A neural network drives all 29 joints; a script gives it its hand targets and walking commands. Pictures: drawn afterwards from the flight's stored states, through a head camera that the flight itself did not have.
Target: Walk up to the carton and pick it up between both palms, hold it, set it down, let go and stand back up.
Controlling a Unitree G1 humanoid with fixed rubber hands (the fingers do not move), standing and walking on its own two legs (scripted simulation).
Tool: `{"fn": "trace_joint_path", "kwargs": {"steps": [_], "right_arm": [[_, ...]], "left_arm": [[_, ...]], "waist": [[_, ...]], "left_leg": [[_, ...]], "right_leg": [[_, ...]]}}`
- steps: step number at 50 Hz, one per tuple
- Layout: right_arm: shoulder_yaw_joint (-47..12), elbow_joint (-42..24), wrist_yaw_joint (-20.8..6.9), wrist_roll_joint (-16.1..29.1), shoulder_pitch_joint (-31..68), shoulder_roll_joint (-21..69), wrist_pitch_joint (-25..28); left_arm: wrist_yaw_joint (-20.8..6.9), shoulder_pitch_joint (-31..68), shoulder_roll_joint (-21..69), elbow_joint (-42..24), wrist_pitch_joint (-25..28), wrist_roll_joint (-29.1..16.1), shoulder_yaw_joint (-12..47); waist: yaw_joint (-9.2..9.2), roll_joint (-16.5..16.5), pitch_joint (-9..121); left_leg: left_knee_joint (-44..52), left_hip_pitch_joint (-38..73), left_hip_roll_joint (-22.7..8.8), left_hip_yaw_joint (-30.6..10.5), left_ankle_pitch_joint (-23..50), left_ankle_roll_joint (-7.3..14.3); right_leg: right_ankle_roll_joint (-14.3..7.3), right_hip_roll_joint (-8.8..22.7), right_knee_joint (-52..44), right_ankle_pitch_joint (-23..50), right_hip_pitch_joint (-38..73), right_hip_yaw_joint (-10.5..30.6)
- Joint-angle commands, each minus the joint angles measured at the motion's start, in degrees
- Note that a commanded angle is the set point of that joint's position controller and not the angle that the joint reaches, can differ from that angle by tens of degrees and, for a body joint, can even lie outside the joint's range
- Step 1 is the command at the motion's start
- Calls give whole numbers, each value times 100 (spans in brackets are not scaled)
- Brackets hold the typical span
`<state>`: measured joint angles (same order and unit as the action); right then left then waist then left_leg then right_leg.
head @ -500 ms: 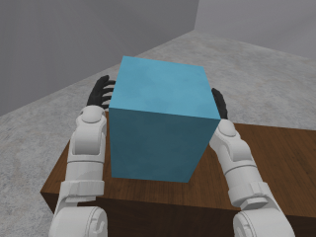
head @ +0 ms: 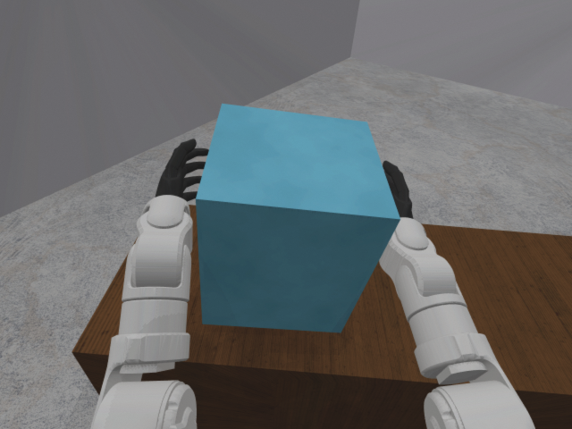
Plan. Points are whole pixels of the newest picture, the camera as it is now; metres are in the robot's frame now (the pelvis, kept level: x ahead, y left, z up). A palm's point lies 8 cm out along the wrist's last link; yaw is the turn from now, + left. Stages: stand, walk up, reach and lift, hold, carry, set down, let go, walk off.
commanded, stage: hold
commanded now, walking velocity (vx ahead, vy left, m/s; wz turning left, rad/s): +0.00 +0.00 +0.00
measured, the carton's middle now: (284, 223) +0.38 +0.00 +0.14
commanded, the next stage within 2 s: set down in 0.16 s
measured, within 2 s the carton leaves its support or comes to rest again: neither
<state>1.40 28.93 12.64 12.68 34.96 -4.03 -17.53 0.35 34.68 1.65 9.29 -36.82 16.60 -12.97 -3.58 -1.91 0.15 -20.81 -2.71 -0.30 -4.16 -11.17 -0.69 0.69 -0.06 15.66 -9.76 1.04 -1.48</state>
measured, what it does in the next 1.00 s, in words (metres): stands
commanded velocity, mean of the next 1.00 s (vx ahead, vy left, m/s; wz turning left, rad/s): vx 0.00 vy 0.00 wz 0.00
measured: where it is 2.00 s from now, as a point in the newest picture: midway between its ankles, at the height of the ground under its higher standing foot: outside the picture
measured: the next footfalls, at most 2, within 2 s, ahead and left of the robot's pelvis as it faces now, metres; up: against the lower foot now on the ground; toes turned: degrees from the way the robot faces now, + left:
none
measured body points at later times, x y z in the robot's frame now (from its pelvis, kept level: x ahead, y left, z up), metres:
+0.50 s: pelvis -0.01 +0.00 +0.00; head -0.06 +0.04 +0.45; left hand +0.38 +0.15 +0.18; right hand +0.36 -0.16 +0.16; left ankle +0.01 +0.12 -0.75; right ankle +0.00 -0.13 -0.75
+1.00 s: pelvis +0.02 +0.00 +0.00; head +0.01 +0.03 +0.45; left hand +0.42 +0.14 +0.13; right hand +0.39 -0.17 +0.12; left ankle +0.01 +0.12 -0.75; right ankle +0.00 -0.13 -0.75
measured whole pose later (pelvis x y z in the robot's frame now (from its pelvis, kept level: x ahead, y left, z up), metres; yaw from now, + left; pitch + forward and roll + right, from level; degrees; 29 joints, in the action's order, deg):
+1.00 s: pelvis +0.02 +0.00 +0.00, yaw +0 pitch -5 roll -1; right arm 8.9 40.6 10.4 1.9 30.6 0.6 6.0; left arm -0.6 33.1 2.6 24.4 -15.9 17.7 -13.8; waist -2.5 -3.8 -2.6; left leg -18.8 -2.0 -0.7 -3.1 -11.7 -0.8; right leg 0.6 0.1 13.3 -10.1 2.0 -2.3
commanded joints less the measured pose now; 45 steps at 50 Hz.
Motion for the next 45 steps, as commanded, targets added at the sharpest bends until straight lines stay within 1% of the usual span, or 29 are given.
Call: {"fn": "trace_joint_path", "kwargs": {"steps": [1, 4, 5, 6, 8, 9, 11, 12, 13, 16, 17, 18, 19, 21, 22, 23, 24, 25, 28, 30, 32, 34, 35, 37, 38, 39, 42, 43, 45], "right_arm": [[-2402, -1764, -576, 426, 4867, 3608, 309], [-2434, -1909, -573, 435, 5096, 3573, 374], [-2388, -1952, -553, 397, 5097, 3612, 383], [-2368, -1833, -555, 400, 5069, 3615, 364], [-2317, -1865, -572, 375, 5175, 3579, 398], [-2587, -2431, -579, 543, 4901, 3749, 512], [-2620, -2648, -523, 499, 4951, 3654, 609], [-2556, -2424, -516, 406, 4901, 3595, 611], [-2397, -2076, -537, 266, 4675, 3575, 625], [-1674, -1420, -748, -405, 4551, 3402, 976], [-1352, -1205, -860, -671, 4516, 3319, 1177], [-1056, -911, -955, -923, 4403, 3228, 1343], [-899, -944, -1028, -1085, 4446, 3180, 1546], [-750, -670, -1112, -1320, 4374, 3110, 1793], [-720, -692, -1138, -1364, 4406, 3078, 1927], [-712, -524, -1155, -1374, 4266, 3039, 2026], [-744, -549, -1174, -1356, 4317, 3046, 2186], [-733, -497, -1179, -1360, 4392, 2983, 2307], [-785, -422, -1196, -1423, 4478, 2972, 2638], [-861, -322, -1191, -1472, 4506, 3023, 2752], [-964, -296, -1183, -1472, 4507, 3078, 2827], [-1204, -439, -1126, -1360, 4426, 3124, 2906], [-1270, -398, -1098, -1310, 4410, 3095, 2891], [-1310, -305, -1053, -1312, 4327, 3127, 2849], [-1381, -455, -1033, -1307, 4371, 3205, 2877], [-1423, -358, -1030, -1267, 4325, 3247, 2857], [-1487, -447, -986, -1259, 4204, 3364, 2880], [-1497, -415, -975, -1249, 4111, 3360, 2861], [-1559, -393, -929, -1222, 3934, 3329, 2833]], "left_arm": [[-881, 3537, 3477, -549, 342, -868, 2625], [-881, 3557, 3503, -446, 332, -881, 2676], [-889, 3614, 3499, -467, 365, -933, 2724], [-888, 3587, 3481, -353, 363, -868, 2638], [-858, 3674, 3579, -343, 401, -966, 2776], [-866, 3242, 3765, -749, 428, -1031, 2965], [-910, 3282, 3670, -841, 549, -1076, 3022], [-942, 3261, 3544, -616, 581, -950, 2868], [-997, 3315, 3463, -543, 646, -852, 2681], [-1192, 3441, 3194, 123, 876, -483, 2099], [-1230, 3378, 3177, 404, 979, -348, 1922], [-1277, 3342, 3092, 650, 1085, -226, 1736], [-1321, 3316, 3063, 749, 1189, -213, 1640], [-1345, 3224, 2958, 1040, 1335, -99, 1470], [-1330, 3302, 2986, 978, 1421, -134, 1507], [-1284, 3218, 3005, 943, 1482, -125, 1539], [-1218, 3376, 3088, 703, 1590, -191, 1727], [-1156, 3397, 3157, 762, 1673, -229, 1873], [-971, 3590, 3272, 785, 2001, -397, 2180], [-887, 3557, 3223, 994, 2170, -387, 2118], [-852, 3477, 3255, 1052, 2276, -360, 2083], [-828, 3307, 3354, 847, 2335, -384, 2269], [-813, 3258, 3369, 919, 2333, -351, 2279], [-843, 3216, 3298, 1083, 2323, -337, 2182], [-855, 3231, 3313, 1030, 2353, -394, 2213], [-843, 3297, 3293, 985, 2393, -384, 2199], [-832, 3312, 3362, 959, 2490, -441, 2314], [-827, 3200, 3335, 1031, 2470, -371, 2265], [-862, 3004, 3290, 1029, 2433, -309, 2184]], "waist": [[-9, 172, 2030], [33, 298, 2163], [-38, 206, 2196], [8, 284, 2005], [-37, 358, 2114], [-122, 192, 2624], [-181, 141, 2712], [-170, 129, 2408], [-196, 91, 2115], [-45, 172, 1368], [34, 271, 1185], [34, 284, 977], [67, 282, 1082], [131, 307, 1003], [142, 333, 1169], [154, 459, 1114], [119, 492, 1389], [66, 563, 1503], [20, 532, 1956], [145, 399, 1983], [201, 287, 2144], [159, 206, 2518], [161, 204, 2446], [153, 55, 2335], [184, 11, 2489], [201, 60, 2474], [110, 66, 2746], [137, 158, 2562], [125, 84, 2428]], "left_leg": [[188, 610, 343, 352, 1786, -104], [89, 669, 352, 360, 1980, -158], [94, 659, 357, 359, 1883, -130], [126, 592, 365, 362, 1807, -121], [141, 648, 345, 336, 1653, -144], [-27, 917, 335, 355, 2224, -96], [-109, 898, 367, 315, 2490, -120], [-47, 826, 378, 336, 2318, -111], [92, 690, 383, 367, 1993, -91], [637, 126, 344, 565, 366, 31], [768, 22, 293, 631, 47, 39], [861, -13, 268, 692, -229, 57], [886, -31, 242, 734, -312, 63], [893, -15, 216, 818, -226, 54], [868, 12, 210, 840, -154, 20], [832, 101, 181, 842, 117, -55], [730, 343, 135, 815, 594, -154], [626, 541, 127, 788, 882, -217], [423, 944, 106, 757, 1459, -286], [402, 847, 136, 784, 1461, -217], [369, 802, 140, 801, 1675, -175], [207, 928, 159, 774, 2356, -233], [153, 936, 157, 747, 2564, -265], [204, 763, 210, 782, 2239, -172], [216, 626, 233, 786, 2145, -120], [261, 543, 227, 783, 2102, -114], [186, 563, 242, 753, 2315, -160], [172, 522, 254, 749, 2398, -182], [150, 485, 259, 760, 2527, -180]], "right_leg": [[249, -320, -60, 1648, 471, -172], [242, -328, -42, 1742, 448, -172], [258, -331, -76, 1684, 427, -177], [250, -306, -84, 1669, 380, -179], [215, -317, -92, 1423, 222, -187], [248, -399, -9, 2074, 636, -201], [298, -399, 62, 2543, 825, -217], [312, -374, 49, 2459, 777, -208], [323, -335, 5, 2193, 774, -237], [255, -176, -174, 586, 406, -300], [200, -160, -225, 92, 198, -357], [163, -146, -276, -248, 81, -421], [145, -129, -264, -294, 120, -460], [116, -128, -247, -188, 233, -524], [122, -129, -217, -134, 250, -546], [95, -135, -183, 48, 270, -565], [93, -197, -145, 295, 289, -617], [78, -213, -180, 389, 236, -652], [68, -250, -194, 664, 98, -685], [92, -224, -217, 739, 195, -635], [122, -224, -176, 1075, 379, -600], [152, -277, -80, 1861, 729, -601], [138, -306, -75, 1993, 784, -586], [191, -247, -127, 1928, 815, -520], [234, -218, -56, 2128, 921, -496], [235, -201, -11, 2217, 989, -465], [266, -200, 63, 2730, 1138, -436], [256, -192, 80, 2844, 1172, -423], [298, -196, 120, 3153, 1320, -420]]}}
